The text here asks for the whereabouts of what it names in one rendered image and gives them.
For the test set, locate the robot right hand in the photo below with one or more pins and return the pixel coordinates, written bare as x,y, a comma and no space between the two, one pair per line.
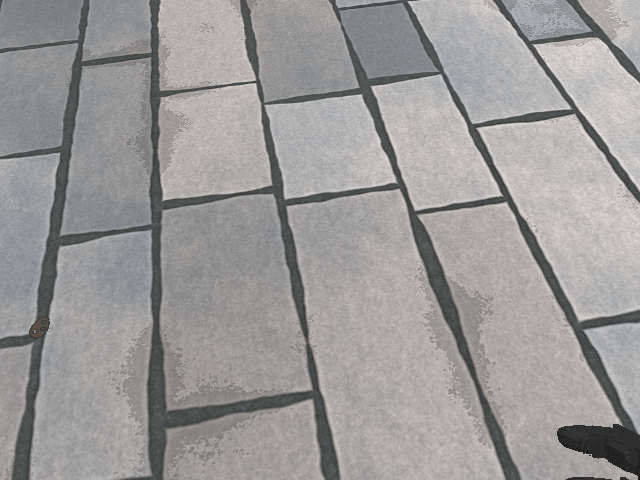
619,445

